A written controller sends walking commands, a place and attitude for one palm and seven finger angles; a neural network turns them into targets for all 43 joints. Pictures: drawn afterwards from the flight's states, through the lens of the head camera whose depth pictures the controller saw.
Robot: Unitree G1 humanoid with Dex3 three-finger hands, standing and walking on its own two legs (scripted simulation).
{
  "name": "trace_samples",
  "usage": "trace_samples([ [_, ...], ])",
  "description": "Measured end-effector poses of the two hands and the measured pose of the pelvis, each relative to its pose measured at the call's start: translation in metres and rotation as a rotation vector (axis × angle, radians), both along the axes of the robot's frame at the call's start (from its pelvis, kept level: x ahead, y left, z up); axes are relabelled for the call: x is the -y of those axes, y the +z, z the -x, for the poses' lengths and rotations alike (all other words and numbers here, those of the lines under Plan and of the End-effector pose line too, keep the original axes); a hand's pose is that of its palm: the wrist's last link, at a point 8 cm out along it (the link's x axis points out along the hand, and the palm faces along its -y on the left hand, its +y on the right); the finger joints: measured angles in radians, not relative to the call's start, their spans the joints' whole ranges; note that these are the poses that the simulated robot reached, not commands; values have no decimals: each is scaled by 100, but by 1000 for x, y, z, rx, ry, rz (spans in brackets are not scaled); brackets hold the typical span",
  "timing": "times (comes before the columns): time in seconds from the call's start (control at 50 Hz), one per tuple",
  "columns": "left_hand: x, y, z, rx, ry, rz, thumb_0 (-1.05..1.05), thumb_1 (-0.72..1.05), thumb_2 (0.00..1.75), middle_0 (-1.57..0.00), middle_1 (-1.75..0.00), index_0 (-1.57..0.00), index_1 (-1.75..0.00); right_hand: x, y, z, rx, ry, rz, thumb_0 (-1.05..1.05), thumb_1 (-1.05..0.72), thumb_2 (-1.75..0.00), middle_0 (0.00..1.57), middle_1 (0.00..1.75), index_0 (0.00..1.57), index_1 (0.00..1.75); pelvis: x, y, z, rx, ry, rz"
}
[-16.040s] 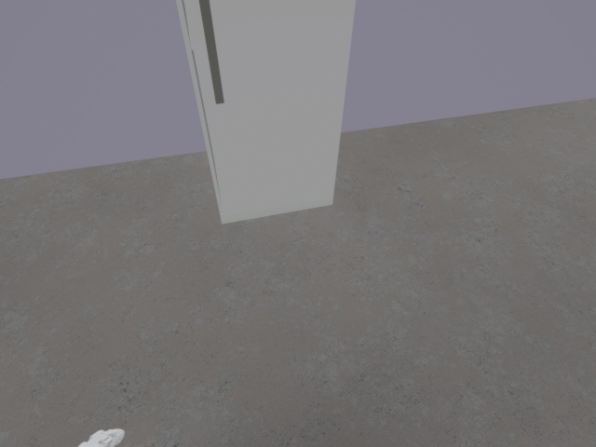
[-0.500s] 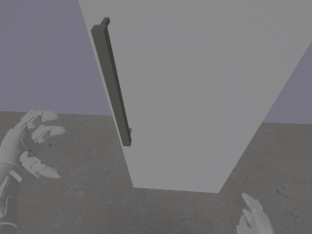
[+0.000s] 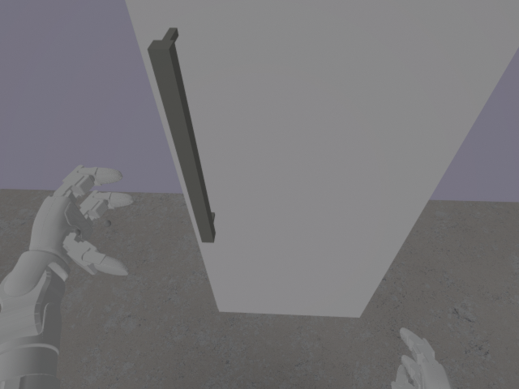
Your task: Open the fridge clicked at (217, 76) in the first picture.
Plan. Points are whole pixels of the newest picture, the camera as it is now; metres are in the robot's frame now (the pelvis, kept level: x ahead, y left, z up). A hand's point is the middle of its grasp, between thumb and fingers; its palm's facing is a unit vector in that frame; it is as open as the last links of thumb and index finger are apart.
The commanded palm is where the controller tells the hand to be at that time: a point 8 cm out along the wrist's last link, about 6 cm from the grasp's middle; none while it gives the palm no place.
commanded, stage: move the hooked fingers beside the handle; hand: left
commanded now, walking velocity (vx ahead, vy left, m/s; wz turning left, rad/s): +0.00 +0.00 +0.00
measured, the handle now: (194, 159) +0.46 +0.14 +0.11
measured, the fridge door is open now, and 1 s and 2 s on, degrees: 0 0 0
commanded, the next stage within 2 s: feel for the door with the fingertips in 2.00 s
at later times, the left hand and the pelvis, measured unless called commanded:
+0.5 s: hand (129, 210) +0.34 +0.22 +0.11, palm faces +0.01 -1.00 -0.03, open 14.0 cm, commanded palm +0.31 +0.27 +0.11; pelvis +0.00 +0.00 +0.00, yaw +0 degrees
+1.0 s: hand (143, 193) +0.38 +0.21 +0.11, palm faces +0.01 -1.00 -0.02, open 14.0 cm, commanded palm +0.35 +0.26 +0.11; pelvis +0.01 +0.00 +0.00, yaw -1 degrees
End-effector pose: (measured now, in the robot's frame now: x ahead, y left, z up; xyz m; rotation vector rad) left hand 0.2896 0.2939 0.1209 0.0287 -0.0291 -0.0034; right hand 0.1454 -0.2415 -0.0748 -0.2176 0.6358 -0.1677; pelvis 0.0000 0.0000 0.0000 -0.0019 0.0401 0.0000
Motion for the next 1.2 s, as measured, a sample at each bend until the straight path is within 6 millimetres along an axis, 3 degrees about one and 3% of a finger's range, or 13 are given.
trace_samples([
  [0.1,-2,-8,-3,-45,38,-14,-1,-49,30,-30,-120,-30,-120,-2,-1,4,-14,-5,-11,2,-90,-90,21,30,20,30,-1,1,-1,-3,-6,-2],
  [0.22,0,-4,-5,-3,48,-14,-1,-49,30,-30,-120,-30,-120,-4,-4,5,-44,6,-5,2,-90,-90,21,30,20,30,-2,1,-1,-4,0,0],
  [0.56,22,-6,-35,-7,27,-2,-1,-50,30,-30,-120,-30,-120,0,-8,6,-80,-12,-10,2,-90,-90,21,30,20,30,-1,1,-5,-20,-3,-3],
  [0.94,27,-10,-66,-18,21,12,-1,-50,30,-30,-120,-30,-120,12,-19,30,-191,-61,-3,2,-90,-90,21,30,20,30,2,-1,-6,-44,-9,-2],
  [1.2,34,-18,-85,-29,10,15,-1,-50,30,-30,-120,-30,-120,10,-25,43,-253,-70,4,2,-90,-90,21,30,20,30,-3,-4,-2,-63,-5,3],
])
